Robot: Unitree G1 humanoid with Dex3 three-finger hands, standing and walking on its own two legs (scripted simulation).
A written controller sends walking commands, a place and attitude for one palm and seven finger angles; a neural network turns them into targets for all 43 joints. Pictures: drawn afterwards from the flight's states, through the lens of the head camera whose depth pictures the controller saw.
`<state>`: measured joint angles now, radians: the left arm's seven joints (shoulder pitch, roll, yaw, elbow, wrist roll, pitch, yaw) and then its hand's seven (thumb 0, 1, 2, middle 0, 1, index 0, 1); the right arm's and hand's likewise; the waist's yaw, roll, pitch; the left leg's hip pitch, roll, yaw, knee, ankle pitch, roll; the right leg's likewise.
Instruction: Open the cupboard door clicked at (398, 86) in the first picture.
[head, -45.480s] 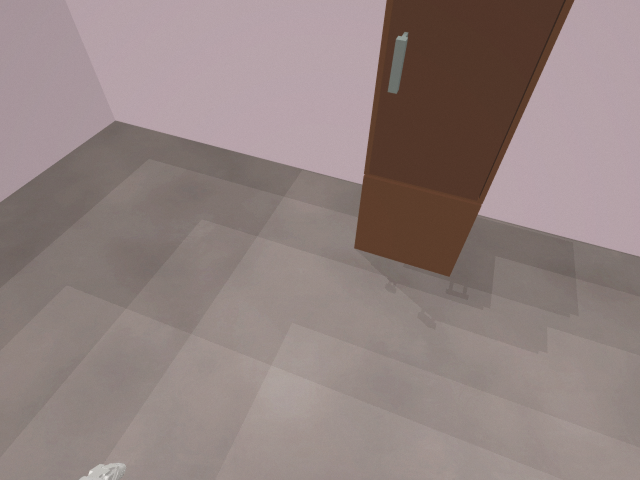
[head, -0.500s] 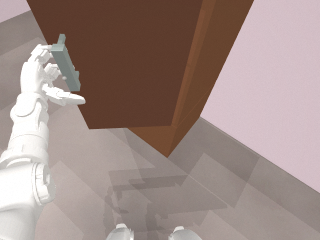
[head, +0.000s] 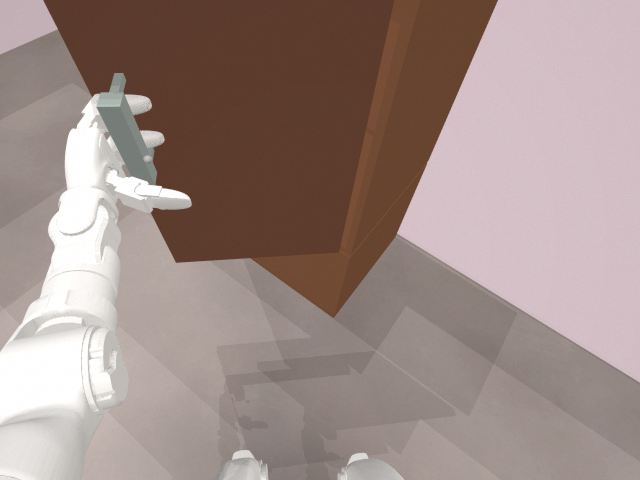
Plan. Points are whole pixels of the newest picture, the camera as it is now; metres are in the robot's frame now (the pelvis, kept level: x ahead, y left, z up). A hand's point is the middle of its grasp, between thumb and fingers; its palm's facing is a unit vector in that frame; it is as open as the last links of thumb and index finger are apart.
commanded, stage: slide the fingers in behind the handle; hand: left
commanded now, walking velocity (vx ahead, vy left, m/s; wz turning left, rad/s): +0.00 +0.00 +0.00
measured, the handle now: (133, 132) +0.54 +0.21 +0.10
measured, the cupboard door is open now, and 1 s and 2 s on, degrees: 43 43 85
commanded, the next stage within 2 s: close the thumb around the handle in 0.26 s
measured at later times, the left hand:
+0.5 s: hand (149, 158) +0.49 +0.19 +0.10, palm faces +0.07 -1.00 +0.00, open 13.5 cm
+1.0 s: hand (148, 157) +0.49 +0.19 +0.10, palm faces +0.07 -1.00 +0.00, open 5.7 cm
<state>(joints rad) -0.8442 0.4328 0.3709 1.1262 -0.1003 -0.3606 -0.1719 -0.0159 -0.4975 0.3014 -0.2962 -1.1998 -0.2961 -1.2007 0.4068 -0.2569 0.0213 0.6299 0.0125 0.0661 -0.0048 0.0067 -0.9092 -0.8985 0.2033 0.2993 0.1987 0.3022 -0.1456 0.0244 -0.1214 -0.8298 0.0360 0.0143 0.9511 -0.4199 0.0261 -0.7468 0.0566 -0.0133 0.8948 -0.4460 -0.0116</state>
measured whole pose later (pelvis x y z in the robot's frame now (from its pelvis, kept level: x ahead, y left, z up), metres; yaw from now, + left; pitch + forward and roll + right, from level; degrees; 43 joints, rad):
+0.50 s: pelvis -0.01 +0.00 +0.00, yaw +1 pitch +17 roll -3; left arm -0.88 0.45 0.35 1.16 -0.10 -0.37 -0.16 -0.02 -0.42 0.33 -0.30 -1.21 -0.30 -1.21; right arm 0.39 -0.27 0.02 0.64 0.01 0.05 -0.01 0.01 -0.91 -0.90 0.20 0.30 0.20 0.30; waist -0.15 0.02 -0.11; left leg -0.85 0.03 0.00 0.96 -0.41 0.02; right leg -0.77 0.05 -0.03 0.91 -0.44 -0.02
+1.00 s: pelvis +0.00 +0.00 +0.00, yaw +0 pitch +17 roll -2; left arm -0.84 0.43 0.36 1.12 -0.11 -0.37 -0.17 0.00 0.72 0.82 -0.37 -1.33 -0.37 -1.33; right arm 0.40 -0.26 0.02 0.64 0.01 0.06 -0.01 0.01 -0.91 -0.90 0.20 0.30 0.20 0.30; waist -0.14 0.03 -0.12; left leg -0.83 0.04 0.01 0.94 -0.42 0.02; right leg -0.74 0.06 -0.02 0.89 -0.45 -0.02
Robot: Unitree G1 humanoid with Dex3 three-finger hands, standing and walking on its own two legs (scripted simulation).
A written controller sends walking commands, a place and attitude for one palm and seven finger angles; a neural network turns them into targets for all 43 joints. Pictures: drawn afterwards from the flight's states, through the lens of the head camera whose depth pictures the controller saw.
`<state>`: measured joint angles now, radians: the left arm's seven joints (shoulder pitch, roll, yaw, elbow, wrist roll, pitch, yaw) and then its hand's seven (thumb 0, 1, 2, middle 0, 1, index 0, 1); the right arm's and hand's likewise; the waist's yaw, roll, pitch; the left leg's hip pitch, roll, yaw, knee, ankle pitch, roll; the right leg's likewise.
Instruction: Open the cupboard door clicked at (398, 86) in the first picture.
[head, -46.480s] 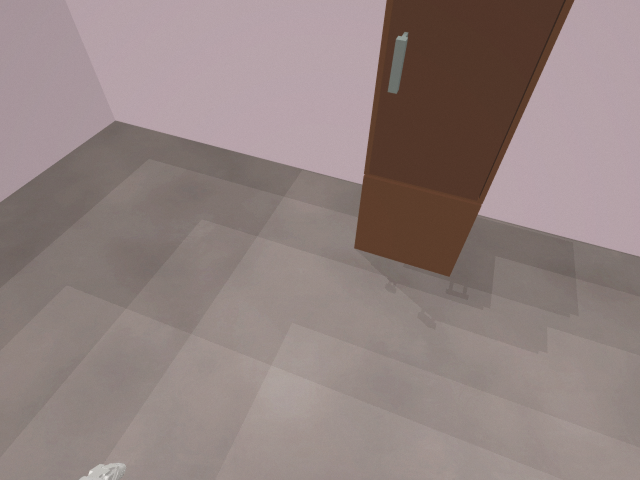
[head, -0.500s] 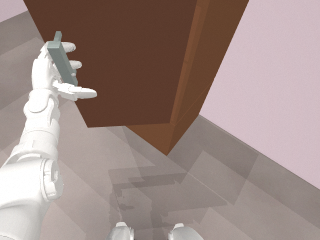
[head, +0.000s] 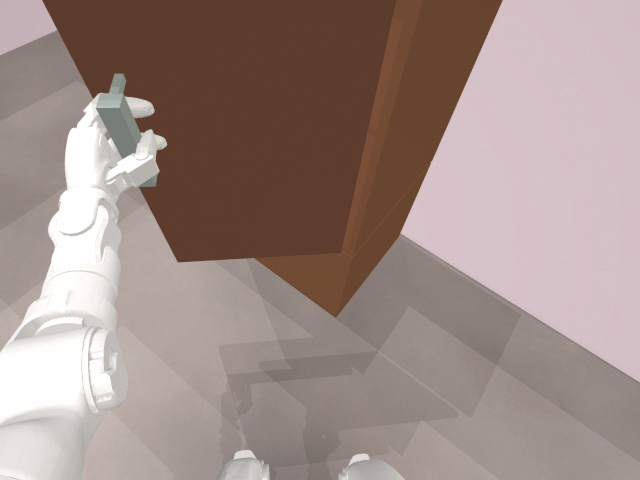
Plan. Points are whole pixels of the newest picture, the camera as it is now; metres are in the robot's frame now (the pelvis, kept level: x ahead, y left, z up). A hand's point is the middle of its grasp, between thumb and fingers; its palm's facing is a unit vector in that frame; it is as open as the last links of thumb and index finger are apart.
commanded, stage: close the thumb around the handle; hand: left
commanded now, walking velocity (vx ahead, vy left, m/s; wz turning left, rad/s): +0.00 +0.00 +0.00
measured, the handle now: (133, 132) +0.54 +0.21 +0.10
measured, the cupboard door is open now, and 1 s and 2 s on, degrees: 43 85 87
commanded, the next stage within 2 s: pull the door open along its arc in 0.06 s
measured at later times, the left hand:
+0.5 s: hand (149, 181) +0.45 +0.18 +0.10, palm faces +0.05 -1.00 +0.01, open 6.0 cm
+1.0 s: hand (242, 303) +0.29 +0.07 +0.11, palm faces +0.36 -0.93 +0.02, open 6.8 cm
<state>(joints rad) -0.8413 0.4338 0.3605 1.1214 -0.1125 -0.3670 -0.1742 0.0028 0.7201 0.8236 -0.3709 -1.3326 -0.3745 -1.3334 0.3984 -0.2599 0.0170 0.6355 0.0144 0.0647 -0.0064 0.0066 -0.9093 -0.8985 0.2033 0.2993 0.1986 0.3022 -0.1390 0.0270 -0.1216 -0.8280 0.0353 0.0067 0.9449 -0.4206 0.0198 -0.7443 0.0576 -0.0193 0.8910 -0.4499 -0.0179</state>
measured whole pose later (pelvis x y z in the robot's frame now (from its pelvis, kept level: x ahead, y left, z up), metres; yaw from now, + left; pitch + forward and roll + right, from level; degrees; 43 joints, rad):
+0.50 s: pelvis +0.01 +0.00 +0.01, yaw -1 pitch +15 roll -2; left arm -0.56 0.34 0.32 0.82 -0.18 -0.32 -0.15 0.00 0.70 0.74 -0.34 -1.35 -0.34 -1.35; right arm 0.41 -0.25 0.00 0.59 0.03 0.08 0.01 0.01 -0.91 -0.90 0.20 0.30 0.20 0.30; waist -0.11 0.04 -0.14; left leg -0.73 0.04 0.04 0.89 -0.42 0.02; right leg -0.66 0.06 0.01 0.84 -0.44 -0.01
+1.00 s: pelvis +0.02 -0.02 +0.02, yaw +1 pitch +6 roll +0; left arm 0.24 -0.09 -0.21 -0.12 0.05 -0.02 0.50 0.04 0.60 0.65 -0.32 -1.26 -0.33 -1.31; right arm 0.16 -0.15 0.04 0.47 -0.04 0.12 0.03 0.01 -0.91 -0.90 0.20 0.30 0.20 0.30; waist -0.02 0.03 -0.16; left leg -0.50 0.02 0.01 0.82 -0.42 -0.01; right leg -0.43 0.04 -0.01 0.81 -0.48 -0.04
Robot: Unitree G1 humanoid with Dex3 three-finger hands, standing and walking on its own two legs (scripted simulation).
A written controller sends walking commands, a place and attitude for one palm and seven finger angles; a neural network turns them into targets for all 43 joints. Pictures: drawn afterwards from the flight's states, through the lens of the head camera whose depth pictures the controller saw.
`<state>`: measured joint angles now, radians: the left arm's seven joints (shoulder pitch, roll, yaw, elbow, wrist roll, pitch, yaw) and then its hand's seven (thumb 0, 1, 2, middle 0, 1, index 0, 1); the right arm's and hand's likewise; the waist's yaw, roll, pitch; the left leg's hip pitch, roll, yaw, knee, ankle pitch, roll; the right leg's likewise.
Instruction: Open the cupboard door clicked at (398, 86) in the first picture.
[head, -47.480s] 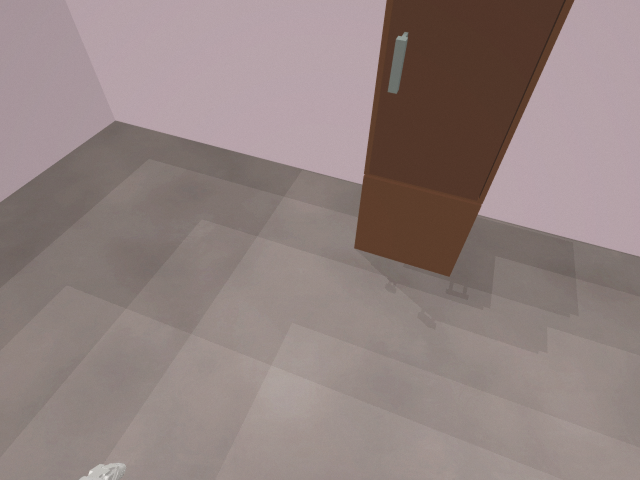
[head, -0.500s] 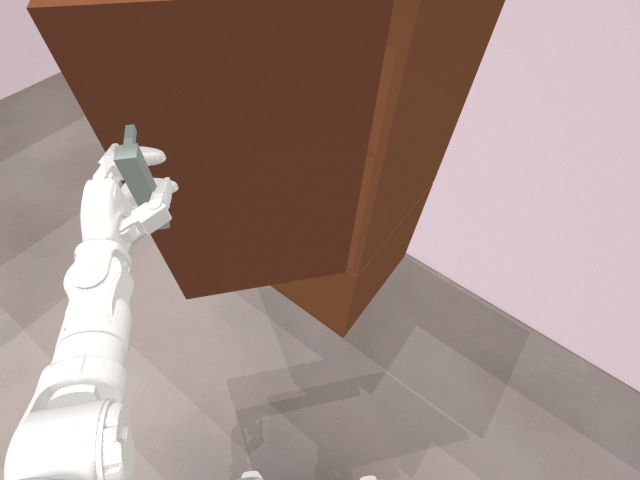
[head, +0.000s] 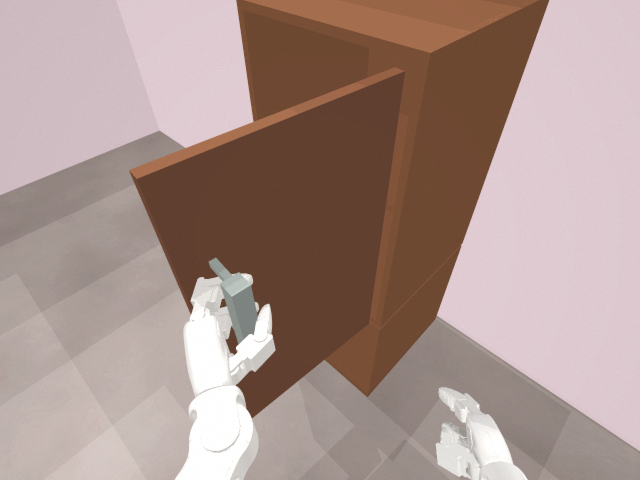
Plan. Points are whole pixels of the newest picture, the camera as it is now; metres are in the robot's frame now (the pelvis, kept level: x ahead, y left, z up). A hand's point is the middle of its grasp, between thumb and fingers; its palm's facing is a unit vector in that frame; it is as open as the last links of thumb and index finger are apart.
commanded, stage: pull the door open along its arc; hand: left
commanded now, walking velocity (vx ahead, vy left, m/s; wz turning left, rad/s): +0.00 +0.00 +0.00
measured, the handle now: (234, 307) +0.31 +0.12 +0.08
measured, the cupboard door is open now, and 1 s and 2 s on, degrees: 85 87 89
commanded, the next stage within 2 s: open thumb and fingers to let go in 0.14 s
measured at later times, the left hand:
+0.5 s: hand (280, 344) +0.26 +0.06 +0.08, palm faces +0.43 -0.90 -0.02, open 7.5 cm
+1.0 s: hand (274, 342) +0.26 +0.07 +0.08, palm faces +0.36 -0.93 +0.00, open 14.8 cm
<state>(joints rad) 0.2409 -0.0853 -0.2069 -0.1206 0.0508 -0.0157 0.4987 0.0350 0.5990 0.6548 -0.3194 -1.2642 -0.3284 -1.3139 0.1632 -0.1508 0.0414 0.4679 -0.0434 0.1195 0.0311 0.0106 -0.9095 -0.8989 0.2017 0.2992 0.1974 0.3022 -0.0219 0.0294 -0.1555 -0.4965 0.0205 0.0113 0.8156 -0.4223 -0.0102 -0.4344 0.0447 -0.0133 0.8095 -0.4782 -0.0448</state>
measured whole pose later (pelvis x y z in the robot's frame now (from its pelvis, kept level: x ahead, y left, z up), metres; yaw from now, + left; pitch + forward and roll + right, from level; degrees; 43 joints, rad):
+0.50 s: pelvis -0.01 -0.04 +0.00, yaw +4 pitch +6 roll +2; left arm 0.17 -0.09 -0.20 -0.02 0.05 -0.10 0.54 0.01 0.45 0.70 -0.34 -1.29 -0.35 -1.30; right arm 0.21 -0.21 0.00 0.57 -0.04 0.06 -0.01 0.01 -0.91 -0.90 0.20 0.30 0.20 0.30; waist -0.01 0.05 -0.11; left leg -0.52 0.01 -0.05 0.79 -0.37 -0.03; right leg -0.46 0.04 -0.08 0.83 -0.48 -0.09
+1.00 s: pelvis -0.03 -0.01 +0.00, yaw +3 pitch +5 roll +0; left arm 0.08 -0.09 -0.26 0.07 0.06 -0.11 0.56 -0.01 -0.48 0.31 -0.27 -0.82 -0.26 -0.82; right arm 0.17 -0.18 0.01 0.56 -0.04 0.06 -0.01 0.01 -0.91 -0.90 0.20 0.30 0.20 0.30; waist -0.01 0.04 -0.11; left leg -0.53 0.00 -0.03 0.83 -0.38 -0.02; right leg -0.46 0.03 -0.06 0.83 -0.46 -0.06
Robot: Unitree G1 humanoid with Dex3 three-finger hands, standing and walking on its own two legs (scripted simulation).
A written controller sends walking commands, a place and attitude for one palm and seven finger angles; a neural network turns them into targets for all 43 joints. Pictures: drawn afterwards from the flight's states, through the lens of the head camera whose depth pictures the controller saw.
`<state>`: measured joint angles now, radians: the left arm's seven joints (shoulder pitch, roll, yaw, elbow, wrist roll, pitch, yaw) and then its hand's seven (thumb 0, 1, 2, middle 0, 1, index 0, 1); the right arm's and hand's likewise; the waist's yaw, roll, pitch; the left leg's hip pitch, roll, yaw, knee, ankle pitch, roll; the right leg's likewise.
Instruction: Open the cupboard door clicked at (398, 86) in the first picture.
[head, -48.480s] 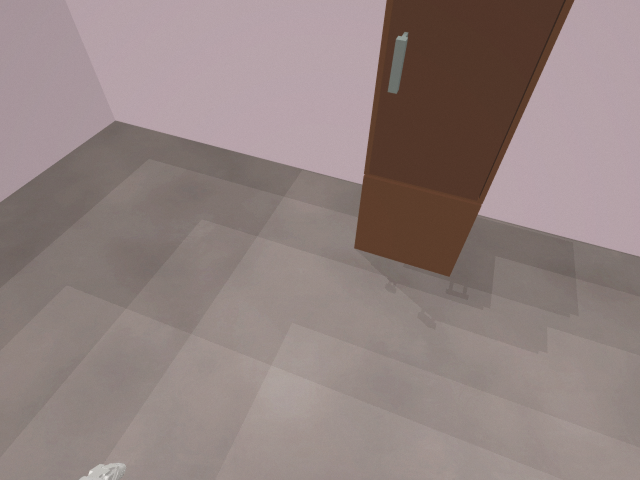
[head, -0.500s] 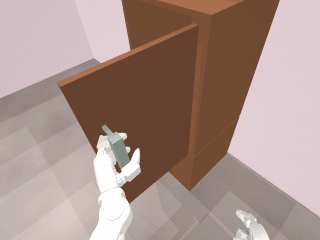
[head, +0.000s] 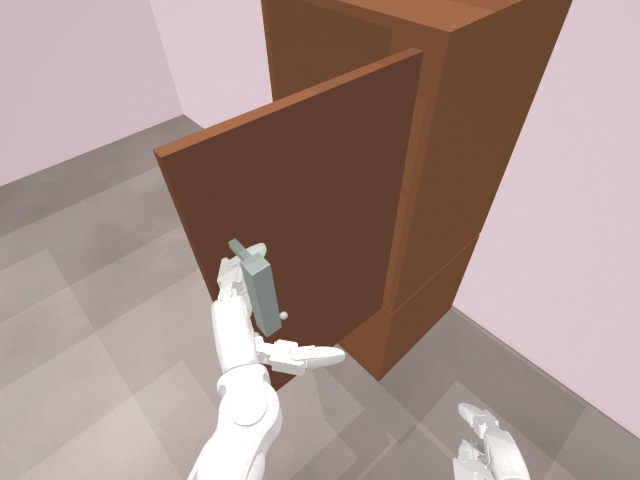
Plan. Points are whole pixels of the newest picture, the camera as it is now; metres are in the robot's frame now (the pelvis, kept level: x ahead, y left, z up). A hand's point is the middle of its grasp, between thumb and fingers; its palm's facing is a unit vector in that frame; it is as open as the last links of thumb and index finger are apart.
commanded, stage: open thumb and fingers to let go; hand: left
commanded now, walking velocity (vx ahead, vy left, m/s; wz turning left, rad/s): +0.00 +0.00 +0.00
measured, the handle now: (253, 287) +0.34 +0.10 +0.08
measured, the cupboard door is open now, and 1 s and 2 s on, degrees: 87 89 89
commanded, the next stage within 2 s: slide the hand sideways off the handle in 0.06 s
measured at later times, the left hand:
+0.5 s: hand (276, 341) +0.26 +0.07 +0.09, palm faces -0.10 -0.99 +0.03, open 16.2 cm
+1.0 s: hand (232, 378) +0.22 +0.11 +0.08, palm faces -0.04 -1.00 -0.01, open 16.1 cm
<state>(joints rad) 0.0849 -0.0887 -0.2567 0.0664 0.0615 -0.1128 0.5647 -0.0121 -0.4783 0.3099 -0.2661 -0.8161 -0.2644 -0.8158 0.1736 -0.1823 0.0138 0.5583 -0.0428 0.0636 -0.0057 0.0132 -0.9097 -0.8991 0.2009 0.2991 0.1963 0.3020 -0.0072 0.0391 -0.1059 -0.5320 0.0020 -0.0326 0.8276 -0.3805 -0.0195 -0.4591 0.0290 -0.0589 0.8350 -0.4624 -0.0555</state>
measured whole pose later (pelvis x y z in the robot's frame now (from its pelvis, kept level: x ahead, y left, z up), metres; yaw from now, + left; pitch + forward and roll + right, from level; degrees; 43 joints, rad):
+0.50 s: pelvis -0.01 +0.03 +0.00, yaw -2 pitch +5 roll +0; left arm 0.13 0.01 -0.26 -0.01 -0.03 -0.17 0.16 -0.02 -0.50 0.30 -0.16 -0.33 -0.16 -0.34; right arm 0.25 -0.20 0.04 0.48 0.01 0.01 0.01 0.01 -0.91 -0.90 0.20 0.30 0.20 0.30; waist -0.01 0.04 -0.09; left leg -0.56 -0.01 0.01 0.87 -0.39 0.03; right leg -0.50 0.01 -0.02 0.87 -0.45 -0.01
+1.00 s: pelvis +0.01 +0.02 -0.01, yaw -2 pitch +7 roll +0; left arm 0.49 0.11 -0.16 -0.30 -0.08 -0.21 0.04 -0.02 -0.50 0.30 -0.20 -0.33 -0.19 -0.32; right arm 0.26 -0.21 0.04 0.40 0.01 -0.02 0.01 0.01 -0.91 -0.90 0.20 0.30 0.20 0.30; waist 0.00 0.04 -0.11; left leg -0.60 0.00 0.00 0.92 -0.44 0.01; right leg -0.53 0.03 -0.03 0.92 -0.51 -0.03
